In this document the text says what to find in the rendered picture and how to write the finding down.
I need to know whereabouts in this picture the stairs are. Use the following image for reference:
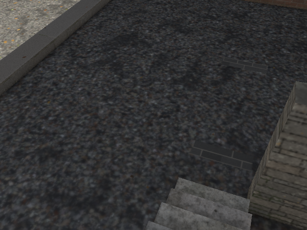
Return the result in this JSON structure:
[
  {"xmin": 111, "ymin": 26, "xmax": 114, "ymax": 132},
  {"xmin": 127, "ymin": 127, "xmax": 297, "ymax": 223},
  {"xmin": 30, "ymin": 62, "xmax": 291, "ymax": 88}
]
[{"xmin": 145, "ymin": 177, "xmax": 252, "ymax": 230}]

